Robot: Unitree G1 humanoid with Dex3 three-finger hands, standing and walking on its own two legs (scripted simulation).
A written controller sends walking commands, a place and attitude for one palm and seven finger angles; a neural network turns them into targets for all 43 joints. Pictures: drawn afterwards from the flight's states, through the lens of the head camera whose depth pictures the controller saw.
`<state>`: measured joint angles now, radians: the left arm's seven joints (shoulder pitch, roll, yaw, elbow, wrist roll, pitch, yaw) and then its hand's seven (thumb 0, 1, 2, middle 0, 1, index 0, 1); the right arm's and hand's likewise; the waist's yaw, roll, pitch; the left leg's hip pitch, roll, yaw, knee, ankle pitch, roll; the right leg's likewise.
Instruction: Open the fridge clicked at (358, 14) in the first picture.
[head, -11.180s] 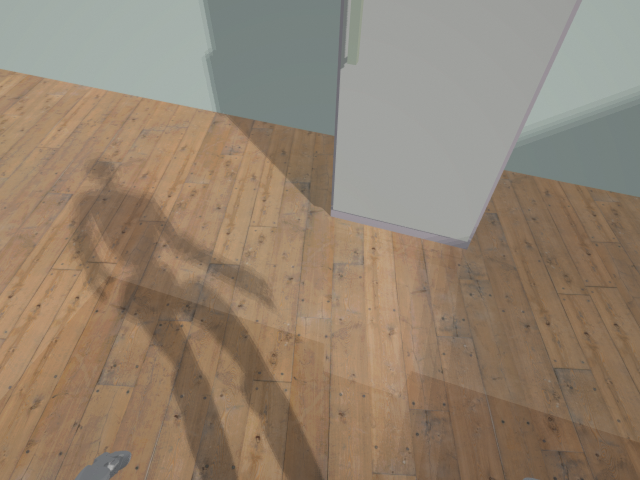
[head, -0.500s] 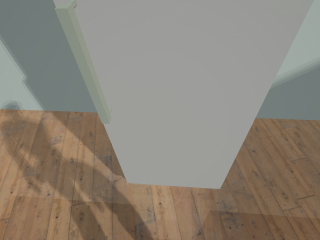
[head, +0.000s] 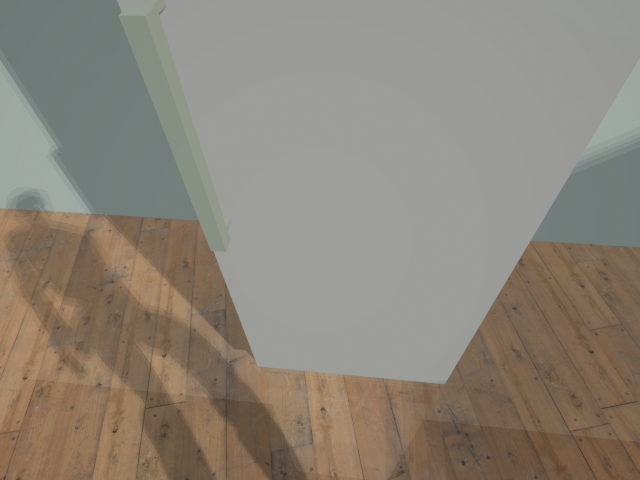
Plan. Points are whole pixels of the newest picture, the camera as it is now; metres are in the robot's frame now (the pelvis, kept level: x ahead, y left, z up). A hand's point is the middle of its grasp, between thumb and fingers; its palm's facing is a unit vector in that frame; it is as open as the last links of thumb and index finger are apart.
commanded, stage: look again from close up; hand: left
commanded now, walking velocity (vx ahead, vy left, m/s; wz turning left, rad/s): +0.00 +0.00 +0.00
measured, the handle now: (195, 149) +0.49 +0.21 +0.16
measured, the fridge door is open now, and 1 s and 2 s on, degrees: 0 0 0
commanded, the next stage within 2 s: raise the hand to about handle height in 0.68 s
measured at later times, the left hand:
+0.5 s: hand out of the picture +0.03 +0.19 -0.17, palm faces +0.03 -0.97 -0.23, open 7.4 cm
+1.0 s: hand (163, 385) +0.22 +0.21 +0.02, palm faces +0.20 -0.98 -0.07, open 7.7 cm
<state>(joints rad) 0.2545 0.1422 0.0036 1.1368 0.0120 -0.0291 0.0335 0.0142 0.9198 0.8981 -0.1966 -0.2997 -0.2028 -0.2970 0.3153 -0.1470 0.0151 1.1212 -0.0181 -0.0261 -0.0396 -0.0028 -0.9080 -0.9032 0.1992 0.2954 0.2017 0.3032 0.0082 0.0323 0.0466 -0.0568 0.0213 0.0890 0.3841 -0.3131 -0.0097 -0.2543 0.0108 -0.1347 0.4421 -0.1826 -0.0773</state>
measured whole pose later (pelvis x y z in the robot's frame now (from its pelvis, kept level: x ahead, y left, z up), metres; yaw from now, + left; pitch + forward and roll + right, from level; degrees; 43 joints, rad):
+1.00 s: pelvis -0.01 +0.02 -0.01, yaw +1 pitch +3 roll +1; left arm 0.29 0.18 0.11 0.18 -0.20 -0.26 -0.01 0.02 0.82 0.86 -0.20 -0.36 -0.21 -0.35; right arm 0.25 -0.25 -0.01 0.78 0.02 -0.28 -0.06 0.01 -0.91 -0.90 0.20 0.30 0.20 0.30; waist -0.02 0.03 -0.05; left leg -0.23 0.00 0.09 0.56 -0.37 0.02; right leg -0.41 -0.03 -0.13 0.58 -0.22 -0.05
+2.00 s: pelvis +0.00 +0.06 -0.02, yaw +3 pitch +2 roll -3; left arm 0.16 0.40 0.36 -0.02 -0.34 -0.11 -0.41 0.00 -0.33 0.37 -0.29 -1.09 -0.29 -1.08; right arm 0.23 -0.28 0.06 0.58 0.04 -0.32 -0.08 0.01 -0.90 -0.90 0.20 0.30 0.21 0.30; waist 0.04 0.02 -0.05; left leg -0.26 -0.01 0.05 0.67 -0.45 0.06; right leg -0.38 -0.04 -0.16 0.60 -0.25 0.00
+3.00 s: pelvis -0.01 +0.03 +0.00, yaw +2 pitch -1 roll -1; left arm -0.10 0.48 0.48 0.20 -0.35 0.07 -0.54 -0.01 -0.50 0.30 -0.30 -1.20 -0.31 -1.20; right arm 0.23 -0.28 0.09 0.59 0.07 -0.22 -0.07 0.01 -0.90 -0.90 0.20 0.30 0.21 0.30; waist 0.05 0.06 -0.01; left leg -0.14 0.00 0.06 0.51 -0.35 0.03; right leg -0.29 -0.02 -0.15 0.48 -0.18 -0.04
